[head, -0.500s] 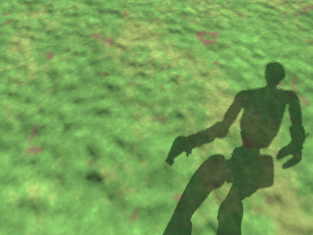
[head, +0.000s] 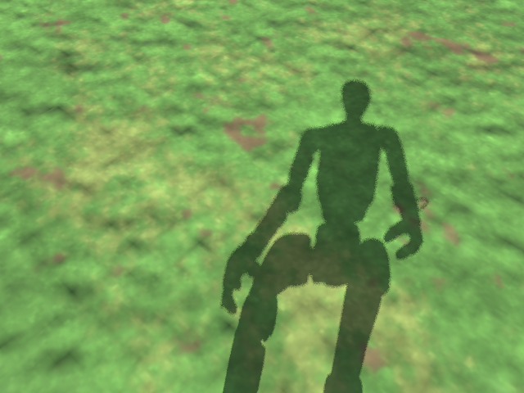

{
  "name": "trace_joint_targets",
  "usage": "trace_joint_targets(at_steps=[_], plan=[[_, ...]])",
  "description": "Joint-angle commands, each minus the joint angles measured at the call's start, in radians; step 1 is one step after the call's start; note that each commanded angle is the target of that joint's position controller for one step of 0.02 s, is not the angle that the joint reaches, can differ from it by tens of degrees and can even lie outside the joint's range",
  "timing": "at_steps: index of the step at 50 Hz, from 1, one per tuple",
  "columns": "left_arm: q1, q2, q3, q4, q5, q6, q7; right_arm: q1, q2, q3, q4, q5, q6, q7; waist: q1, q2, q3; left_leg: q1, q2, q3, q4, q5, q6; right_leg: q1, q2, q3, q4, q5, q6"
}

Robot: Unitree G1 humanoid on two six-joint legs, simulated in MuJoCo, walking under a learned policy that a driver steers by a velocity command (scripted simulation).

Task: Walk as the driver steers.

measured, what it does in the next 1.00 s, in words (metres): walks ahead, turning left: left foot, then right foot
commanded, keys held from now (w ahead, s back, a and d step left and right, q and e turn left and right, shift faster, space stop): w+shift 0.06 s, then w+q+shift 0.94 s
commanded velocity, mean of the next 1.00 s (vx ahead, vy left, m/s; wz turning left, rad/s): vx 1.00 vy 0.00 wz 0.66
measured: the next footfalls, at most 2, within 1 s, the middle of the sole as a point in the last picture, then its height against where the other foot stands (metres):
left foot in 0.24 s outside the picture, level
right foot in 0.64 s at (278, 259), level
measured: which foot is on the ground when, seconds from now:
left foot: up 0.00-0.22, down 0.24-0.66, up 0.68-1.00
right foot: down 0.00-0.22, up 0.24-0.62, down 0.64-1.00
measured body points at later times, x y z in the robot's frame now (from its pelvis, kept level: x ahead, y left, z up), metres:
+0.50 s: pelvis +0.50 +0.07 +0.00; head +0.52 +0.07 +0.45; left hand +0.69 +0.33 -0.05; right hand +0.50 -0.22 -0.13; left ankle +0.42 +0.11 -0.74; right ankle +0.68 -0.08 -0.67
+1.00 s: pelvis +0.94 +0.18 -0.02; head +0.97 +0.20 +0.43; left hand +0.70 +0.35 -0.13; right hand +1.31 +0.19 -0.05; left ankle +1.04 +0.36 -0.68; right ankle +0.86 -0.02 -0.73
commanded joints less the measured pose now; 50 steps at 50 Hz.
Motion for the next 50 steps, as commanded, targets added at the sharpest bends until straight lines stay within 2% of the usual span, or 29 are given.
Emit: trace_joint_targets(at_steps=[1,3,5,8,10,11,12,13,14,15,16,17,19,22,24,26,28,30,31,32,33,34,35,36,37,39,42,47,50], plan=[[-0.040,0.094,0.020,-0.059,-0.014,-0.048,-0.009,-0.101,-0.059,-0.005,-0.090,-0.002,0.002,0.014,-0.017,-0.028,0.126,-0.074,0.022,0.043,-0.218,0.164,-0.014,-0.122,-0.234,0.205,-0.307,0.243,-0.128],[-0.032,0.102,0.022,-0.053,-0.024,-0.062,-0.015,-0.165,-0.049,0.004,-0.109,0.010,-0.009,0.027,-0.004,-0.024,0.124,0.054,-0.012,0.078,-0.421,0.369,0.006,-0.157,-0.209,0.135,-0.348,0.356,-0.098],[0.003,0.134,0.026,-0.029,-0.030,-0.077,-0.015,-0.194,-0.056,0.003,-0.106,0.028,-0.014,0.033,0.012,-0.020,0.120,0.134,-0.052,0.111,-0.527,0.518,0.051,-0.073,-0.256,0.089,-0.424,0.491,-0.070],[0.048,0.173,0.028,0.006,-0.004,-0.069,0.000,-0.185,-0.095,-0.011,-0.087,0.023,-0.016,0.025,0.006,-0.048,0.052,0.149,-0.167,0.171,-0.573,0.414,0.103,0.199,-0.288,-0.014,-0.294,1.023,0.000],[0.038,0.204,0.034,0.010,0.033,-0.041,0.025,-0.021,-0.146,-0.033,-0.041,0.019,-0.011,0.014,-0.087,-0.124,-0.072,0.299,-0.254,0.189,-0.539,0.257,0.135,0.281,-0.324,-0.053,0.012,1.375,0.045],[-0.006,0.213,0.037,-0.002,0.050,-0.023,0.036,0.190,-0.180,-0.052,0.027,0.022,-0.007,0.006,-0.187,-0.139,-0.164,0.485,-0.273,0.184,-0.532,0.198,0.155,0.237,-0.327,-0.075,0.281,1.406,0.061],[-0.061,0.212,0.035,-0.021,0.052,-0.017,0.042,0.392,-0.224,-0.077,0.081,0.016,0.000,-0.007,-0.292,-0.114,-0.221,0.715,-0.220,0.094,-0.543,0.081,0.193,0.047,-0.287,-0.097,0.641,1.233,0.066],[0.055,0.047,-0.005,-0.073,0.003,-0.030,0.013,0.397,-0.360,-0.121,0.094,-0.006,0.008,-0.016,-0.152,0.279,-0.307,1.102,0.092,-0.474,-0.561,-0.086,0.424,-0.499,-0.105,-0.053,1.198,0.157,0.152],[-0.028,0.109,-0.006,-0.098,0.016,-0.064,0.008,0.320,-0.292,-0.116,0.073,0.031,0.019,-0.007,-0.171,0.161,-0.406,1.112,0.138,-0.863,-0.818,-0.131,0.448,-0.641,-0.045,0.094,1.276,-0.112,0.127],[-0.141,0.109,-0.016,-0.146,0.009,-0.077,0.009,0.240,-0.285,-0.117,0.063,0.025,0.013,-0.011,-0.135,0.072,-0.221,0.973,0.121,-0.742,-0.852,-0.093,0.416,-0.715,-0.129,0.147,1.227,-0.027,0.115],[-0.178,0.113,-0.025,-0.159,0.022,-0.087,0.005,0.220,-0.222,-0.106,0.076,0.030,0.011,-0.009,-0.102,-0.061,-0.145,0.816,0.089,-0.641,-0.874,-0.030,0.371,-0.666,-0.177,0.139,1.110,0.007,0.102],[-0.205,0.093,-0.031,-0.174,0.033,-0.081,0.001,0.209,-0.190,-0.097,0.087,0.028,0.007,-0.016,-0.063,-0.089,-0.060,0.661,0.044,-0.551,-0.888,0.039,0.344,-0.624,-0.206,0.130,1.034,-0.008,0.106],[-0.207,0.066,-0.041,-0.204,0.060,-0.038,-0.006,0.187,-0.150,-0.078,0.100,0.032,-0.004,-0.022,0.015,-0.071,0.014,0.439,-0.037,-0.437,-0.922,0.090,0.323,-0.543,-0.234,0.118,0.917,-0.062,0.139],[-0.330,0.044,-0.062,-0.282,0.056,-0.011,-0.019,0.168,-0.193,-0.090,0.077,0.037,-0.030,-0.018,0.022,-0.027,0.089,0.210,-0.094,-0.355,-1.010,0.115,0.326,-0.477,-0.259,0.047,0.628,-0.007,0.182],[-0.441,0.022,-0.077,-0.323,0.029,-0.015,-0.035,0.154,-0.201,-0.101,0.060,0.040,-0.036,-0.015,-0.012,0.009,0.105,0.117,-0.149,-0.300,-1.041,0.150,0.273,-0.335,-0.241,0.017,0.379,0.206,0.196],[-0.466,0.026,-0.074,-0.326,0.010,-0.016,-0.037,0.179,-0.223,-0.115,0.057,0.051,-0.041,-0.006,-0.050,0.027,0.059,0.164,-0.140,-0.308,-1.034,0.290,0.228,-0.219,-0.206,0.006,0.266,0.389,0.191],[-0.474,0.062,-0.061,-0.329,0.009,-0.020,-0.027,0.210,-0.235,-0.124,0.056,0.054,-0.037,-0.007,-0.070,0.039,0.027,0.314,-0.119,-0.335,-0.967,0.386,0.195,-0.212,-0.193,0.028,0.182,0.389,0.180],[-0.394,0.111,-0.038,-0.305,0.012,-0.027,-0.011,0.219,-0.257,-0.131,0.053,0.045,-0.030,-0.018,-0.035,0.035,-0.047,0.442,-0.110,-0.349,-0.793,0.588,0.157,-0.123,-0.158,0.038,0.129,0.258,0.166],[-0.259,0.145,-0.019,-0.268,0.012,-0.032,0.002,0.205,-0.281,-0.135,0.052,0.038,-0.028,-0.017,0.041,0.010,-0.138,0.453,-0.137,-0.323,-0.600,0.678,0.134,0.022,-0.140,0.022,0.124,0.166,0.155],[-0.062,0.189,0.005,-0.228,0.021,-0.037,0.020,0.163,-0.267,-0.131,0.040,0.034,-0.035,-0.014,0.150,0.000,-0.235,0.331,-0.175,-0.295,-0.339,0.612,0.112,0.254,-0.207,0.062,0.170,0.075,0.136],[0.156,0.260,0.030,-0.200,0.048,-0.040,0.042,0.141,-0.119,-0.090,0.004,0.025,-0.046,-0.019,0.206,-0.173,-0.374,0.162,-0.230,-0.220,0.015,0.072,0.120,0.472,-0.472,0.339,0.140,-0.309,0.117],[0.043,0.343,0.049,-0.211,0.060,-0.029,0.034,0.277,-0.041,-0.059,-0.072,0.081,-0.042,-0.016,0.052,-0.509,-0.478,-0.098,-0.282,-0.117,0.260,-0.231,0.098,0.557,-0.687,0.958,-0.130,-0.551,0.010],[-0.072,0.224,0.040,-0.234,0.050,-0.021,0.028,0.185,-0.128,-0.062,-0.031,0.048,-0.017,-0.028,0.061,-0.263,-0.296,-0.207,-0.182,-0.088,0.314,-0.110,0.108,0.417,-0.620,0.873,-0.155,-0.665,-0.003],[-0.124,0.137,0.019,-0.234,0.039,-0.020,0.024,0.099,-0.153,-0.070,-0.035,0.028,-0.007,-0.019,0.069,-0.140,-0.171,-0.212,-0.142,-0.063,0.254,-0.027,0.102,0.296,-0.565,0.646,-0.123,-0.468,0.013],[-0.126,0.102,0.011,-0.210,0.044,-0.021,0.019,0.058,-0.148,-0.070,-0.036,0.022,0.002,-0.005,0.060,-0.062,-0.100,-0.180,-0.110,-0.058,0.214,0.004,0.090,0.196,-0.519,0.486,-0.121,-0.235,0.026],[-0.071,0.074,0.003,-0.145,0.030,-0.034,0.019,0.013,-0.105,-0.061,-0.065,0.004,0.028,0.023,0.030,-0.112,-0.030,-0.161,-0.065,-0.055,0.172,0.010,0.076,0.096,-0.459,0.280,-0.138,-0.008,0.055],[-0.044,0.044,-0.002,-0.094,0.002,-0.058,0.001,-0.083,-0.069,-0.042,-0.133,0.006,0.055,0.042,0.000,-0.117,0.001,-0.202,-0.049,-0.019,0.126,0.067,0.071,0.072,-0.436,0.086,-0.176,0.270,0.083],[-0.064,0.087,0.007,-0.060,0.008,-0.072,0.004,-0.248,-0.079,-0.019,-0.202,0.010,0.055,0.070,-0.020,-0.057,0.099,-0.094,-0.085,0.117,-0.217,0.289,0.096,0.012,-0.355,-0.187,-0.271,0.495,0.117],[0.007,0.154,0.020,-0.047,0.010,-0.061,0.017,-0.259,-0.091,-0.017,-0.188,0.012,0.049,0.073,-0.032,-0.071,0.066,0.079,-0.195,0.242,-0.365,0.271,0.153,0.111,-0.354,-0.264,-0.149,1.109,0.151]])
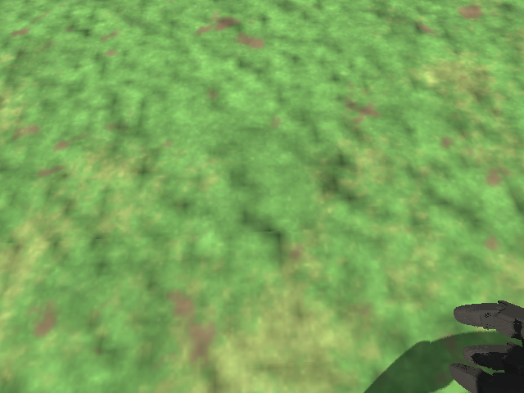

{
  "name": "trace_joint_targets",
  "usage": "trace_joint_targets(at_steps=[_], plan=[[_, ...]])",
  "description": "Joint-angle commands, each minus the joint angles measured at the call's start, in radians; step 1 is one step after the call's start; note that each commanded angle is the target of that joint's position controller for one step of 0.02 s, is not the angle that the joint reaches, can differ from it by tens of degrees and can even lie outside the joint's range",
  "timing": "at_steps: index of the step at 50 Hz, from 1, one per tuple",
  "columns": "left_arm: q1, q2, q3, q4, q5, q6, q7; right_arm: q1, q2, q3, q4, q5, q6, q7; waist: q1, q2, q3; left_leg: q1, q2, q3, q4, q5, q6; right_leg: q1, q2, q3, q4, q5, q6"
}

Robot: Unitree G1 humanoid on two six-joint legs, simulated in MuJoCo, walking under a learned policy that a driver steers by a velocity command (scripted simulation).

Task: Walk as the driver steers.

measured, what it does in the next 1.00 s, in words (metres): walks ahead, turning left: left foot, then right foot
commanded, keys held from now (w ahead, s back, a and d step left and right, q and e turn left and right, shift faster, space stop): w+q+shift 1.00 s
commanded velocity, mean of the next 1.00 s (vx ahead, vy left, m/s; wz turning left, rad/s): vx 1.00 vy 0.00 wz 0.99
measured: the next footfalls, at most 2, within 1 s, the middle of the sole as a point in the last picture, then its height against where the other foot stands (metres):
left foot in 0.10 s outside the picture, level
right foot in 0.48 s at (321, 303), level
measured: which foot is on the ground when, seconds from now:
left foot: up 0.00-0.08, down 0.10-0.48, up 0.50-0.92, down 0.94-1.00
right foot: down 0.00-0.08, up 0.10-0.46, down 0.48-0.94, up 0.96-1.00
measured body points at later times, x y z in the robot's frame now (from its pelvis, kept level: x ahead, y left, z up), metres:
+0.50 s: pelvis +0.48 +0.01 -0.01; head +0.51 +0.02 +0.44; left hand +0.60 +0.33 -0.05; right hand +0.62 -0.27 -0.12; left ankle +0.24 +0.02 -0.69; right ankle +0.67 -0.07 -0.72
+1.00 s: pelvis +0.81 +0.27 -0.02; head +0.83 +0.30 +0.42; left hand +0.60 +0.44 -0.15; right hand +1.14 +0.28 -0.11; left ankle +0.85 +0.34 -0.72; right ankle +0.79 -0.02 -0.58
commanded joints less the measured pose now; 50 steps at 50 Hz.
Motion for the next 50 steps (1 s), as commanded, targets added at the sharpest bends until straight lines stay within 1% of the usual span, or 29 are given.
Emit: trace_joint_targets(at_steps=[1,3,4,5,6,7,8,9,11,14,17,20,22,23,24,25,26,27,28,32,36,40,43,45,46,47,48,49,50], plan=[[-0.091,0.172,0.028,-0.096,0.000,-0.007,0.019,0.066,-0.031,0.002,-0.017,0.001,-0.008,0.000,-0.145,-0.135,0.023,0.316,-0.113,0.103,-0.098,-0.024,0.052,-0.162,-0.218,-0.003,0.125,1.419,-0.028],[-0.158,0.223,0.044,-0.124,0.008,0.027,0.032,0.372,-0.102,-0.034,0.072,0.002,-0.014,-0.020,-0.309,-0.166,-0.126,0.651,-0.156,0.050,-0.109,-0.110,0.106,-0.229,-0.266,0.031,0.523,1.542,-0.045],[-0.197,0.216,0.045,-0.146,0.014,0.039,0.024,0.571,-0.146,-0.066,0.146,0.006,-0.021,-0.044,-0.380,-0.112,-0.200,0.928,-0.152,-0.034,-0.192,-0.136,0.144,-0.408,-0.238,0.042,0.859,1.265,-0.056],[-0.226,0.122,0.030,-0.161,0.022,0.038,0.003,0.520,-0.207,-0.100,0.157,0.040,-0.006,-0.073,-0.310,0.120,-0.140,1.055,-0.045,-0.233,-0.255,-0.173,0.172,-0.705,-0.019,0.047,1.267,0.146,-0.037],[-0.152,0.094,0.011,-0.296,0.001,0.017,0.003,0.441,-0.332,-0.117,0.095,-0.005,0.011,-0.072,-0.187,0.213,-0.309,1.320,0.194,-0.796,-0.382,-0.141,0.397,-1.069,0.045,0.227,1.558,-0.093,0.009],[-0.258,0.133,0.005,-0.319,0.007,-0.011,0.001,0.482,-0.286,-0.117,0.074,0.002,0.016,-0.088,-0.251,-0.004,-0.331,1.273,0.236,-0.941,-0.553,-0.328,0.391,-1.139,-0.004,0.367,1.499,-0.004,0.001],[-0.282,0.128,-0.002,-0.316,0.005,-0.024,0.000,0.451,-0.226,-0.105,0.105,0.007,0.006,-0.098,-0.192,-0.097,-0.136,1.067,0.217,-0.888,-0.623,-0.343,0.343,-1.124,-0.056,0.376,1.355,0.043,-0.009],[-0.294,0.119,-0.005,-0.312,0.014,-0.019,0.001,0.421,-0.184,-0.092,0.125,0.009,-0.011,-0.101,-0.127,-0.144,-0.040,0.884,0.168,-0.799,-0.632,-0.256,0.301,-1.045,-0.092,0.371,1.232,0.043,-0.006],[-0.253,0.108,-0.011,-0.291,0.047,0.028,0.002,0.368,-0.142,-0.070,0.123,0.011,-0.046,-0.107,-0.044,-0.158,0.028,0.622,0.086,-0.653,-0.635,-0.105,0.271,-0.890,-0.123,0.371,1.108,-0.006,0.020],[-0.373,0.060,-0.027,-0.353,0.041,0.059,-0.010,0.351,-0.139,-0.067,0.125,0.020,-0.079,-0.097,-0.037,-0.113,0.080,0.381,-0.005,-0.535,-0.688,-0.086,0.241,-0.773,-0.143,0.322,0.826,0.075,0.048],[-0.494,0.014,-0.047,-0.391,0.004,0.054,-0.030,0.354,-0.148,-0.080,0.128,0.025,-0.087,-0.084,-0.089,-0.051,0.065,0.294,-0.075,-0.473,-0.693,-0.023,0.158,-0.565,-0.096,0.293,0.536,0.431,0.033],[-0.512,0.057,-0.034,-0.390,-0.010,0.050,-0.026,0.410,-0.167,-0.092,0.144,0.031,-0.083,-0.079,-0.128,-0.011,0.017,0.464,-0.039,-0.522,-0.615,0.117,0.108,-0.498,-0.054,0.303,0.394,0.479,0.010],[-0.409,0.117,-0.008,-0.359,-0.008,0.044,-0.011,0.420,-0.195,-0.099,0.147,0.023,-0.077,-0.086,-0.081,-0.014,-0.063,0.584,-0.036,-0.541,-0.428,0.326,0.066,-0.385,-0.001,0.304,0.346,0.328,-0.005],[-0.248,0.153,0.012,-0.322,-0.004,0.038,0.002,0.391,-0.221,-0.103,0.147,0.021,-0.077,-0.082,0.024,-0.049,-0.152,0.565,-0.070,-0.499,-0.208,0.398,0.038,-0.205,0.011,0.283,0.329,0.251,-0.015],[-0.034,0.213,0.037,-0.282,0.013,0.032,0.024,0.350,-0.171,-0.088,0.132,0.019,-0.089,-0.079,0.129,-0.080,-0.258,0.417,-0.117,-0.447,0.090,0.290,0.013,0.044,-0.093,0.364,0.358,0.091,-0.039],[0.074,0.297,0.056,-0.266,0.053,0.029,0.035,0.354,-0.002,-0.044,0.078,0.037,-0.098,-0.085,0.116,-0.348,-0.355,0.141,-0.221,-0.339,0.424,-0.446,-0.004,0.246,-0.395,0.799,0.208,-0.328,-0.088],[-0.058,0.305,0.065,-0.277,0.041,0.035,0.024,0.415,-0.019,-0.027,0.037,0.046,-0.092,-0.089,0.000,-0.487,-0.377,-0.006,-0.173,-0.276,0.560,-0.445,0.002,0.187,-0.487,1.216,0.023,-0.448,-0.149],[-0.183,0.188,0.046,-0.302,0.032,0.042,0.020,0.348,-0.074,-0.033,0.069,0.020,-0.071,-0.092,-0.007,-0.277,-0.215,-0.047,-0.086,-0.245,0.582,-0.333,0.000,0.044,-0.436,1.063,0.033,-0.492,-0.155],[-0.215,0.128,0.031,-0.292,0.026,0.046,0.015,0.302,-0.085,-0.034,0.069,0.005,-0.060,-0.078,-0.012,-0.161,-0.126,-0.033,-0.043,-0.215,0.531,-0.277,-0.009,-0.074,-0.388,0.866,0.053,-0.328,-0.147],[-0.159,0.061,0.012,-0.183,0.005,0.018,-0.002,0.200,-0.014,-0.016,0.011,-0.007,-0.009,-0.025,-0.059,-0.148,0.008,-0.028,0.046,-0.201,0.470,-0.236,-0.039,-0.259,-0.304,0.482,-0.001,0.094,-0.104],[-0.195,0.065,0.013,-0.153,0.002,-0.012,-0.013,0.090,-0.017,-0.004,-0.057,-0.001,0.003,-0.012,-0.105,-0.126,0.053,-0.018,0.050,-0.157,0.331,-0.057,-0.044,-0.316,-0.259,0.206,-0.068,0.386,-0.087],[-0.131,0.109,0.022,-0.108,0.005,-0.012,-0.005,-0.040,-0.011,0.011,-0.087,-0.002,0.000,0.011,-0.080,-0.080,0.130,0.078,0.013,-0.005,0.015,0.020,0.011,-0.261,-0.218,0.029,-0.113,0.634,-0.067],[-0.093,0.184,0.037,-0.109,0.006,0.009,0.011,0.026,-0.028,0.004,-0.054,0.001,-0.006,-0.003,-0.136,-0.133,0.049,0.242,-0.094,0.089,-0.072,-0.074,0.066,-0.125,-0.247,-0.022,0.098,1.379,-0.045],[-0.147,0.236,0.054,-0.133,0.011,0.047,0.018,0.309,-0.095,-0.033,0.030,0.007,-0.013,-0.026,-0.283,-0.170,-0.107,0.543,-0.154,0.065,-0.084,-0.173,0.107,-0.144,-0.287,0.004,0.458,1.530,-0.070],[-0.184,0.232,0.055,-0.157,0.013,0.059,0.015,0.534,-0.140,-0.065,0.109,0.007,-0.020,-0.046,-0.367,-0.130,-0.201,0.842,-0.171,-0.007,-0.168,-0.193,0.141,-0.310,-0.279,0.023,0.780,1.378,-0.076],[-0.194,0.157,0.043,-0.178,0.015,0.059,-0.002,0.500,-0.200,-0.102,0.126,0.035,-0.007,-0.074,-0.303,0.072,-0.171,1.011,-0.086,-0.206,-0.251,-0.279,0.167,-0.597,-0.094,0.028,1.153,0.417,-0.044],[-0.129,0.084,0.019,-0.298,0.013,0.041,-0.012,0.393,-0.318,-0.115,0.061,-0.003,0.010,-0.073,-0.156,0.222,-0.275,1.258,0.169,-0.784,-0.389,-0.258,0.355,-1.012,0.028,0.160,1.489,-0.098,0.014],[-0.255,0.136,0.016,-0.336,0.011,0.011,-0.012,0.467,-0.288,-0.119,0.043,-0.001,0.018,-0.088,-0.236,0.019,-0.334,1.243,0.204,-0.937,-0.548,-0.389,0.369,-1.094,-0.005,0.340,1.468,-0.010,0.003],[-0.291,0.126,0.008,-0.339,0.003,-0.004,-0.012,0.454,-0.246,-0.112,0.084,0.005,0.007,-0.098,-0.195,-0.053,-0.169,1.080,0.200,-0.896,-0.619,-0.378,0.327,-1.101,-0.058,0.356,1.350,0.034,-0.006]])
